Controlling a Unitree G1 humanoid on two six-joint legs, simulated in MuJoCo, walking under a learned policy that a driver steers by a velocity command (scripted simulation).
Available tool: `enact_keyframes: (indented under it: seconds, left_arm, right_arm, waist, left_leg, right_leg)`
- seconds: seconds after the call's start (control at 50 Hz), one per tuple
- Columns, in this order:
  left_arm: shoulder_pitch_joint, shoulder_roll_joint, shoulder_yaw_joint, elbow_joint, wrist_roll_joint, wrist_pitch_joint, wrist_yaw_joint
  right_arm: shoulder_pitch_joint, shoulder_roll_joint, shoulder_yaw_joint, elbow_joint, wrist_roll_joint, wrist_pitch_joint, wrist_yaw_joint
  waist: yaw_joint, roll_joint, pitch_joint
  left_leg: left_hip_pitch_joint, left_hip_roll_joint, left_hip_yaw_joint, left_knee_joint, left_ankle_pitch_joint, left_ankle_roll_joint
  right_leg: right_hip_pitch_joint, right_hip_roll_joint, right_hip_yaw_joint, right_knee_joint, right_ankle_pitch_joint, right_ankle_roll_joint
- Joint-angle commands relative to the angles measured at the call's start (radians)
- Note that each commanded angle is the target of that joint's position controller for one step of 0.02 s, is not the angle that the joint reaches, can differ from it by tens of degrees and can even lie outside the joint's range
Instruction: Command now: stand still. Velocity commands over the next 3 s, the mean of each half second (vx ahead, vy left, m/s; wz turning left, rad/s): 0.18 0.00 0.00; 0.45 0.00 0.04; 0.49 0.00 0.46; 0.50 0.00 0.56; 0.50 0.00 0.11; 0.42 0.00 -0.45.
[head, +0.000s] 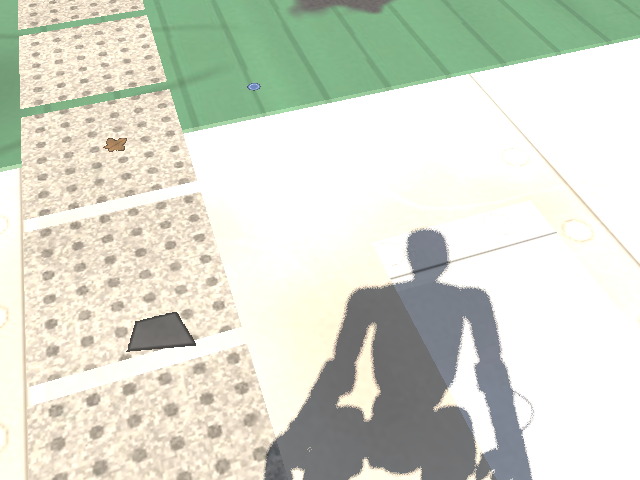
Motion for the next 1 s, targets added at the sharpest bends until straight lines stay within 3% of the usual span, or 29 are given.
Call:
enact_keyframes:
  seconds: [0.02,0.14,0.16,0.2,0.24,0.26,0.3,0.34,0.38,0.4,0.42,0.44,0.46,0.48,0.52,0.54,0.58,0.66,0.72,0.78,0.82,0.84,0.86,0.88,0.9,0.92,0.94,0.96,1.0]
  left_arm:
    - [0.066,0.094,0.015,-0.013,0.0,-0.005,0.003]
    - [0.08,0.087,0.013,-0.008,-0.001,-0.006,0.004]
    - [0.098,0.078,0.012,0.002,-0.001,-0.004,0.006]
    - [0.1,0.119,0.026,-0.004,-0.014,0.001,0.013]
    - [0.132,0.161,0.042,-0.016,-0.023,-0.008,0.014]
    - [0.156,0.195,0.055,-0.016,-0.029,-0.019,0.011]
    - [0.135,0.195,0.062,-0.032,-0.025,-0.037,0.008]
    - [0.059,0.175,0.059,-0.061,-0.037,-0.048,0.002]
    - [-0.002,0.168,0.058,-0.087,-0.043,-0.044,-0.004]
    - [-0.023,0.128,0.045,-0.101,-0.031,-0.052,-0.009]
    - [-0.023,0.069,0.031,-0.14,-0.024,-0.071,-0.006]
    - [-0.024,0.078,0.034,-0.146,-0.041,-0.088,-0.009]
    - [-0.032,0.092,0.036,-0.149,-0.055,-0.099,-0.018]
    - [-0.032,0.098,0.038,-0.141,-0.051,-0.109,-0.025]
    - [-0.066,0.142,0.061,-0.142,-0.03,-0.117,-0.032]
    - [-0.07,0.136,0.065,-0.14,-0.027,-0.114,-0.039]
    - [-0.106,0.092,0.059,-0.15,-0.024,-0.101,-0.049]
    - [-0.318,0.052,0.037,-0.234,-0.024,-0.096,-0.054]
    - [-0.404,0.069,0.032,-0.268,-0.031,-0.097,-0.066]
    - [-0.438,0.095,0.036,-0.297,-0.033,-0.105,-0.079]
    - [-0.354,0.142,0.058,-0.285,-0.032,-0.11,-0.081]
    - [-0.224,0.178,0.08,-0.249,-0.034,-0.109,-0.076]
    - [-0.049,0.22,0.104,-0.196,-0.036,-0.104,-0.068]
    - [0.126,0.301,0.123,-0.163,-0.019,-0.097,-0.054]
    - [0.161,0.313,0.118,-0.147,-0.001,-0.099,-0.066]
    - [0.096,0.215,0.094,-0.149,-0.009,-0.105,-0.068]
    - [-0.007,0.174,0.08,-0.165,-0.013,-0.112,-0.065]
    - [-0.092,0.147,0.071,-0.177,-0.009,-0.121,-0.068]
    - [-0.138,0.098,0.06,-0.16,0.01,-0.133,-0.073]
  right_arm:
    - [0.056,-0.095,-0.014,-0.014,0.0,-0.004,-0.003]
    - [0.068,-0.088,-0.012,-0.014,0.001,-0.005,-0.003]
    - [0.086,-0.075,-0.009,-0.004,0.0,-0.004,-0.004]
    - [0.083,-0.078,-0.014,-0.008,0.01,-0.003,-0.007]
    - [0.037,-0.065,-0.012,-0.039,0.009,-0.022,-0.001]
    - [0.02,-0.04,-0.006,-0.054,0.01,-0.04,0.008]
    - [-0.007,-0.043,-0.008,-0.081,0.023,-0.075,0.03]
    - [0.038,-0.048,-0.011,-0.084,0.036,-0.1,0.046]
    - [0.21,-0.064,-0.032,-0.004,0.023,-0.107,0.049]
    - [0.343,-0.113,-0.052,0.025,0.016,-0.106,0.048]
    - [0.467,-0.244,-0.079,0.027,0.023,-0.112,0.055]
    - [0.424,-0.197,-0.057,0.018,0.002,-0.126,0.06]
    - [0.319,-0.143,-0.041,-0.016,0.006,-0.137,0.059]
    - [0.249,-0.116,-0.031,-0.042,0.007,-0.14,0.064]
    - [0.213,-0.082,-0.016,-0.059,0.003,-0.131,0.071]
    - [0.242,-0.063,-0.009,-0.054,-0.001,-0.122,0.069]
    - [0.294,-0.08,-0.008,-0.047,-0.005,-0.111,0.056]
    - [0.289,-0.13,-0.014,-0.074,-0.009,-0.099,0.034]
    - [0.326,-0.148,-0.022,-0.068,0.003,-0.101,0.03]
    - [0.318,-0.154,-0.033,-0.065,0.013,-0.097,0.028]
    - [0.287,-0.178,-0.044,-0.076,0.006,-0.088,0.028]
    - [0.268,-0.184,-0.047,-0.082,0.0,-0.079,0.029]
    - [0.247,-0.178,-0.043,-0.096,-0.004,-0.073,0.032]
    - [0.256,-0.128,-0.023,-0.125,-0.02,-0.076,0.038]
    - [0.401,0.042,0.018,-0.115,0.005,-0.098,0.051]
    - [0.29,-0.082,-0.011,-0.124,0.04,-0.124,0.052]
    - [0.188,-0.135,-0.03,-0.163,0.064,-0.135,0.048]
    - [0.143,-0.137,-0.034,-0.17,0.059,-0.135,0.036]
    - [0.172,-0.101,-0.048,-0.16,0.04,-0.106,0.028]
  waist:
    - [0.0,-0.004,0.026]
    - [0.001,-0.003,0.029]
    - [0.001,-0.009,0.005]
    - [0.009,-0.048,0.046]
    - [0.035,-0.116,0.125]
    - [0.046,-0.181,0.138]
    - [0.038,-0.193,0.177]
    - [-0.016,-0.164,0.172]
    - [-0.084,-0.079,0.104]
    - [-0.13,0.073,0.039]
    - [-0.149,0.334,-0.021]
    - [-0.107,0.252,0.003]
    - [-0.062,0.141,0.092]
    - [-0.041,0.091,0.103]
    - [-0.026,0.069,0.1]
    - [-0.029,0.085,0.082]
    - [-0.034,0.083,0.067]
    - [-0.063,0.068,0.11]
    - [-0.074,0.085,0.133]
    - [-0.045,0.085,0.13]
    - [0.02,0.119,0.04]
    - [0.089,0.137,-0.046]
    - [0.171,0.133,-0.147]
    - [0.206,-0.009,-0.29]
    - [0.111,-0.278,-0.462]
    - [0.139,-0.167,-0.339]
    - [0.107,-0.129,-0.176]
    - [0.067,-0.026,-0.11]
    - [-0.001,-0.05,-0.065]
  left_leg:
    - [0.039,-0.009,0.015,-0.053,0.123,0.02]
    - [0.036,-0.011,0.014,-0.051,0.122,0.023]
    - [0.045,-0.024,0.03,-0.047,0.035,0.023]
    - [-0.022,-0.077,0.084,0.033,-0.253,0.039]
    - [-0.163,-0.086,0.1,0.151,-0.322,0.055]
    - [-0.214,-0.076,0.104,0.262,-0.249,0.059]
    - [-0.284,-0.008,0.036,0.382,-0.252,0.096]
    - [-0.207,0.014,0.03,0.203,-0.262,0.134]
    - [0.141,-0.067,0.094,-0.002,-0.052,0.113]
    - [0.295,0.053,-0.098,-0.087,-0.099,0.136]
    - [0.42,0.289,-0.542,-0.267,-0.218,0.265]
    - [0.355,0.375,-0.741,-0.328,-0.335,0.332]
    - [0.305,0.361,-0.639,-0.318,-0.326,0.311]
    - [0.279,0.301,-0.498,-0.319,-0.263,0.273]
    - [0.266,0.214,-0.285,-0.328,0.003,0.21]
    - [0.27,0.181,-0.212,-0.324,0.121,0.195]
    - [0.278,0.163,-0.141,-0.32,0.278,0.204]
    - [0.184,0.145,-0.071,-0.369,0.297,0.212]
    - [0.183,0.164,-0.049,-0.392,0.29,0.219]
    - [0.28,0.202,-0.028,-0.344,0.409,0.203]
    - [0.342,0.213,-0.009,-0.212,0.742,0.181]
    - [0.336,0.196,0.013,-0.06,0.906,0.165]
    - [0.232,0.156,0.034,0.152,0.907,0.134]
    - [-0.037,0.079,0.051,0.492,0.509,0.108]
    - [-0.349,-0.112,-0.051,0.822,-0.325,0.067]
    - [-0.438,-0.067,-0.159,0.93,-0.323,0.095]
    - [-0.481,-0.017,-0.124,0.926,-0.229,0.111]
    - [-0.424,0.039,-0.107,0.879,-0.134,0.112]
    - [-0.301,0.096,-0.111,0.791,-0.053,0.115]
  right_leg:
    - [-0.087,-0.028,0.021,-0.099,0.151,-0.011]
    - [-0.09,-0.027,0.017,-0.097,0.148,-0.01]
    - [-0.081,-0.02,0.011,-0.105,0.047,-0.013]
    - [-0.126,-0.027,0.044,-0.127,-0.316,-0.054]
    - [-0.153,-0.137,0.201,-0.212,-0.548,-0.125]
    - [-0.133,-0.23,0.328,-0.27,-0.589,-0.176]
    - [-0.14,-0.332,0.46,-0.318,-0.525,-0.24]
    - [-0.139,-0.298,0.368,-0.266,-0.391,-0.194]
    - [-0.273,-0.158,0.175,-0.105,-0.213,-0.125]
    - [-0.368,-0.07,0.051,0.17,-0.074,-0.075]
    - [-0.561,0.045,-0.057,0.487,-0.179,-0.025]
    - [-0.635,0.01,0.059,0.703,-0.251,-0.04]
    - [-0.706,-0.051,0.087,0.792,-0.167,-0.066]
    - [-0.707,-0.091,0.076,0.79,-0.062,-0.081]
    - [-0.666,-0.133,0.042,0.68,0.069,-0.082]
    - [-0.636,-0.135,0.019,0.645,0.097,-0.073]
    - [-0.634,-0.13,-0.019,0.582,0.133,-0.046]
    - [-0.575,-0.095,-0.061,0.285,0.261,-0.01]
    - [-0.51,-0.069,-0.08,0.163,0.318,-0.019]
    - [-0.485,-0.061,-0.064,0.087,0.303,-0.06]
    - [-0.341,-0.013,-0.087,0.085,0.253,-0.094]
    - [-0.181,0.022,-0.107,0.093,0.234,-0.118]
    - [0.064,0.014,-0.09,0.087,0.247,-0.149]
    - [0.389,-0.215,0.19,0.094,0.163,-0.216]
    - [0.629,-0.447,0.709,-0.091,-0.081,-0.374]
    - [0.512,-0.399,0.707,-0.181,-0.127,-0.308]
    - [0.341,-0.378,0.518,-0.2,-0.038,-0.256]
    - [0.178,-0.348,0.382,-0.227,0.102,-0.228]
    - [-0.003,-0.278,0.189,-0.282,0.189,-0.183]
